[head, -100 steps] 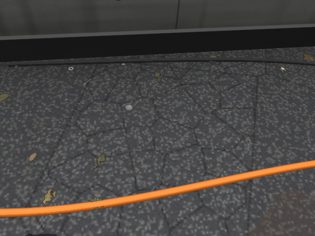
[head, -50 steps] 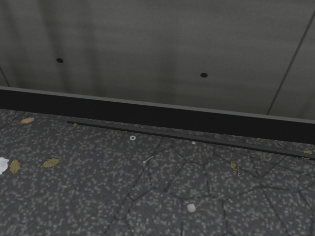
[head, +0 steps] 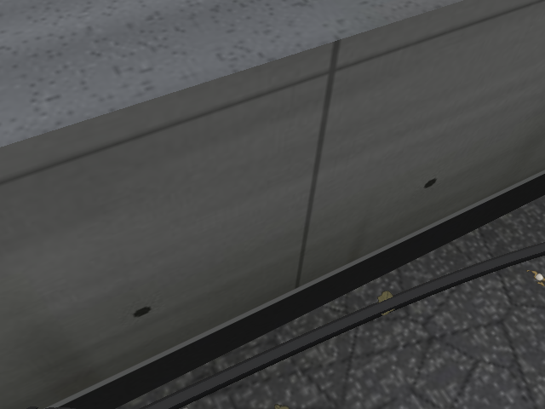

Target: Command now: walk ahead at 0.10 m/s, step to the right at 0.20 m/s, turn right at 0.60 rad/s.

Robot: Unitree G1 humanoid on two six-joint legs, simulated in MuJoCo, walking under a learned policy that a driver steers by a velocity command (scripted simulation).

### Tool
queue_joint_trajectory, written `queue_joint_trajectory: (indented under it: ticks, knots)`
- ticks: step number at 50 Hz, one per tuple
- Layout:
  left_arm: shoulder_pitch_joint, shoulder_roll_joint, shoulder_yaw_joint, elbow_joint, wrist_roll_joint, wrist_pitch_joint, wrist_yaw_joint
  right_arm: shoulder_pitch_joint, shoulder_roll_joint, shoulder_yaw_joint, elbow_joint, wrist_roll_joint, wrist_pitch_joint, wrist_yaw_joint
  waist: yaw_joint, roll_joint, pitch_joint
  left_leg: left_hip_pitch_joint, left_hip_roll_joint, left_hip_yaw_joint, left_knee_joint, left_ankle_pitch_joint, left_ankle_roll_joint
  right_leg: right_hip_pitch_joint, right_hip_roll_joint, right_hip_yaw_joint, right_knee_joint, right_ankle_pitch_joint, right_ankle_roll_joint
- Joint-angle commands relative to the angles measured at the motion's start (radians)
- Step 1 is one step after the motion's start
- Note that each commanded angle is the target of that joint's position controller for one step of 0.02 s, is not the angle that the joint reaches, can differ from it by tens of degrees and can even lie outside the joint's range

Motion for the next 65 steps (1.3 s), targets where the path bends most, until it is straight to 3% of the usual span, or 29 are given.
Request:
queue_joint_trajectory:
  ticks: [1,5,12,13,14,15,17,18,22,24,26,27,28,29,30,31,32,36,40,42,43,44,45,46,47,51,58,64,65]
  knots:
    - [0.093,0.049,0.015,-0.062,-0.016,0.03,-0.028,-0.005,-0.215,-0.058,-0.061,-0.002,0.014,-0.019,0.044,0.169,-0.204,0.153,0.324,-0.147,-0.117,0.483,0.209,0.002,-0.055,0.039,0.035,0.135,0.011]
    - [0.007,0.039,0.015,-0.113,-0.018,0.042,-0.031,-0.041,-0.222,-0.062,-0.075,-0.006,0.028,-0.012,0.037,0.177,-0.113,0.054,0.285,-0.054,-0.175,0.158,0.174,0.104,-0.067,-0.007,-0.15,0.244,-0.006]
    - [0.071,0.06,0.043,-0.126,-0.028,0.012,-0.052,-0.026,-0.255,-0.09,-0.043,0.025,0.037,0.003,0.063,0.227,-0.105,0.16,0.272,0.015,-0.015,0.145,0.103,0.309,-0.003,-0.123,-0.605,0.171,-0.1]
    - [0.163,0.101,0.066,-0.091,-0.02,0.004,-0.044,0.02,-0.192,-0.072,-0.03,0.025,0.035,0.005,0.087,0.135,-0.148,0.127,0.19,0.074,0.174,0.198,0.07,0.45,0.055,-0.126,-0.702,0.249,-0.144]
    - [0.235,0.216,0.095,-0.084,-0.017,0.0,-0.041,0.065,-0.129,-0.052,-0.064,-0.019,0.035,0.008,0.072,-0.146,-0.159,-0.166,0.07,0.115,0.496,-0.241,0.0,0.687,-0.088,0.117,-0.661,0.852,-0.236]
    - [0.262,0.305,0.106,-0.083,0.01,-0.003,-0.03,0.012,-0.077,-0.023,-0.118,-0.039,0.019,0.01,0.072,-0.373,-0.233,-0.46,-0.097,0.033,0.791,-0.555,-0.051,0.783,-0.222,0.387,-0.728,0.873,-0.467]
    - [0.178,0.19,0.076,-0.1,-0.01,-0.033,-0.012,-0.049,-0.169,-0.032,-0.118,0.009,-0.005,0.021,0.054,-0.202,-0.238,-0.448,-0.03,-0.112,0.855,-0.443,-0.001,0.687,-0.202,0.348,-0.774,0.66,-0.433]
    - [0.093,0.159,0.068,-0.116,-0.026,-0.029,-0.001,-0.016,-0.171,-0.034,-0.084,0.0,-0.004,0.016,0.011,-0.119,-0.22,-0.382,-0.004,-0.116,0.768,-0.372,-0.007,0.611,-0.156,0.268,-0.757,0.627,-0.375]
    - [-0.007,0.115,0.056,-0.143,-0.015,0.002,0.002,0.035,-0.12,-0.007,-0.052,0.008,0.006,0.008,-0.004,-0.086,-0.203,-0.129,-0.038,-0.072,0.376,-0.242,-0.017,0.417,-0.072,0.197,-0.744,0.526,-0.343]
    - [0.009,0.116,0.053,-0.141,-0.021,0.007,-0.003,0.068,-0.131,-0.007,-0.042,0.02,0.0,0.012,0.002,-0.107,-0.219,-0.016,-0.042,-0.097,0.227,-0.13,-0.012,0.394,-0.076,0.267,-0.751,0.423,-0.34]
    - [-0.025,0.084,0.039,-0.149,-0.036,0.016,-0.002,0.13,-0.144,-0.014,-0.018,0.005,-0.006,0.024,-0.041,-0.075,-0.203,0.134,-0.018,-0.108,0.075,0.055,0.007,0.313,-0.057,0.312,-0.71,0.266,-0.294]
    - [-0.041,0.027,0.016,-0.169,-0.032,0.018,0.0,0.182,-0.172,-0.024,-0.008,-0.016,-0.001,0.029,-0.068,-0.006,-0.214,0.263,0.083,-0.181,0.005,0.076,0.049,0.213,0.001,0.285,-0.586,0.113,-0.24]
    - [0.01,-0.035,0.0,-0.193,-0.024,0.017,-0.008,0.174,-0.271,-0.047,-0.017,-0.051,0.006,0.027,-0.018,0.262,-0.188,0.339,0.352,-0.476,-0.079,0.135,0.178,0.034,0.143,0.151,-0.322,-0.2,-0.16]
    - [0.037,0.092,0.029,-0.188,-0.011,0.007,-0.011,0.107,-0.261,-0.053,-0.042,-0.045,0.005,0.03,-0.002,0.264,-0.156,0.255,0.469,-0.68,-0.142,0.088,0.301,-0.042,0.109,0.146,-0.116,-0.229,-0.106]
    - [0.062,0.167,0.053,-0.165,-0.01,0.007,-0.012,0.017,-0.221,-0.043,-0.069,-0.025,0.001,0.028,0.024,0.194,-0.115,0.197,0.432,-0.586,-0.15,0.052,0.296,-0.037,0.072,0.138,-0.009,-0.158,-0.079]
    - [0.071,0.171,0.059,-0.151,-0.013,0.015,-0.007,-0.026,-0.18,-0.035,-0.078,-0.01,0.004,0.026,0.038,0.172,-0.089,0.182,0.364,-0.471,-0.144,0.035,0.249,-0.043,0.048,0.111,0.033,-0.1,-0.054]
    - [0.031,0.108,0.044,-0.17,-0.013,0.009,0.008,-0.124,-0.094,-0.01,-0.091,0.009,0.033,0.033,0.079,0.289,-0.036,0.098,0.225,-0.255,-0.084,0.375,0.21,0.037,0.034,0.054,-0.003,-0.166,-0.024]
    - [-0.02,0.02,0.008,-0.176,-0.032,0.02,-0.008,-0.033,-0.183,-0.044,-0.089,-0.003,0.079,0.024,0.001,0.198,-0.113,0.134,0.207,-0.066,-0.069,0.468,0.166,0.175,0.013,-0.077,-0.284,0.042,-0.02]
    - [0.04,0.062,0.035,-0.159,-0.023,0.024,-0.019,-0.038,-0.199,-0.051,-0.079,0.022,0.07,0.035,0.041,0.187,-0.154,0.105,0.208,-0.027,0.003,0.166,0.104,0.36,0.028,-0.118,-0.558,0.197,-0.087]
    - [0.127,0.134,0.067,-0.133,-0.017,0.02,-0.001,0.036,-0.135,-0.033,-0.057,-0.004,0.06,0.051,0.063,-0.015,-0.172,-0.058,0.112,0.071,0.275,-0.035,0.015,0.578,0.013,-0.019,-0.669,0.452,-0.169]
    - [0.152,0.252,0.082,-0.164,-0.001,0.016,0.018,0.013,-0.088,-0.012,-0.112,-0.056,0.059,0.058,0.048,-0.303,-0.175,-0.348,-0.01,0.074,0.612,-0.496,-0.075,0.703,-0.249,0.379,-0.677,0.912,-0.315]
    - [0.148,0.236,0.073,-0.175,0.037,-0.011,0.01,-0.022,-0.112,-0.016,-0.125,-0.033,0.052,0.059,0.092,-0.204,-0.326,-0.379,-0.043,-0.152,0.796,-0.536,-0.084,0.681,-0.345,0.551,-0.717,0.814,-0.459]
    - [0.107,0.201,0.063,-0.169,0.021,-0.028,0.008,-0.048,-0.149,-0.026,-0.12,-0.006,0.052,0.057,0.078,-0.114,-0.298,-0.417,-0.021,-0.182,0.85,-0.458,-0.083,0.658,-0.313,0.478,-0.731,0.684,-0.437]
    - [0.12,0.156,0.055,-0.139,-0.023,-0.038,0.013,-0.015,-0.166,-0.034,-0.109,-0.003,0.044,0.06,0.055,-0.072,-0.286,-0.44,0.009,-0.193,0.802,-0.356,-0.065,0.65,-0.242,0.438,-0.759,0.26,-0.375]
    - [0.086,0.138,0.044,-0.143,-0.036,-0.034,0.018,-0.044,-0.17,-0.041,-0.106,-0.006,0.044,0.052,0.051,-0.071,-0.226,-0.454,0.021,-0.192,0.758,-0.29,-0.065,0.601,-0.212,0.421,-0.786,0.113,-0.335]
    - [0.001,0.126,0.029,-0.155,0.007,-0.009,0.049,-0.051,-0.136,-0.03,-0.104,-0.013,0.049,0.051,0.009,-0.105,-0.196,-0.306,-0.025,-0.167,0.614,-0.202,-0.092,0.456,-0.131,0.306,-0.776,0.437,-0.312]
    - [0.039,0.158,0.047,-0.118,-0.015,0.009,0.052,-0.092,-0.102,-0.012,-0.117,0.001,0.05,0.072,0.042,-0.088,-0.195,-0.211,-0.068,-0.197,0.352,-0.227,-0.103,0.45,-0.118,0.415,-0.738,0.346,-0.324]
    - [0.002,0.144,0.046,-0.106,-0.035,0.011,0.053,-0.051,-0.142,-0.026,-0.106,0.003,0.024,0.083,0.004,-0.101,-0.197,-0.032,-0.069,-0.195,0.031,-0.111,-0.047,0.474,-0.069,0.47,-0.663,0.461,-0.274]
    - [0.004,0.129,0.04,-0.109,-0.036,0.012,0.052,-0.015,-0.173,-0.038,-0.095,-0.01,0.019,0.08,-0.007,-0.061,-0.213,0.096,-0.003,-0.219,-0.052,0.021,-0.019,0.404,-0.025,0.431,-0.607,0.374,-0.229]
Keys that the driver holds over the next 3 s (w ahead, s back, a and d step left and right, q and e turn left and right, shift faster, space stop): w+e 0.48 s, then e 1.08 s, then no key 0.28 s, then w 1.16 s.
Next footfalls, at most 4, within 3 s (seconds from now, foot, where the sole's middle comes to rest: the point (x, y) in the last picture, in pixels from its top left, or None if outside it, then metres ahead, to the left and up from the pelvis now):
0.26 right None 0.12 -0.22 -0.78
0.54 left None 0.20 -0.07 -0.78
0.84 right None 0.15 -0.35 -0.78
1.30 left None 0.29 -0.19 -0.78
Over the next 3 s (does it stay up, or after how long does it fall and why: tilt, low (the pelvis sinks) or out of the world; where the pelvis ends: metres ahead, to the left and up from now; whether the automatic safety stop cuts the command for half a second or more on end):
stays up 0.32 -0.69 0.01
